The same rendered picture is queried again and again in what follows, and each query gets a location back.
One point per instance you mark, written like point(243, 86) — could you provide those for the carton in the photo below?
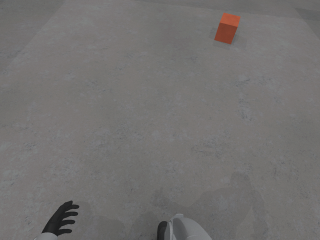
point(227, 28)

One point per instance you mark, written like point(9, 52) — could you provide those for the robot left hand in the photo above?
point(56, 221)

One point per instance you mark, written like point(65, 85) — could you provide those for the robot right shin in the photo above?
point(175, 216)

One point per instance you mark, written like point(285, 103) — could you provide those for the robot right foot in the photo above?
point(161, 230)

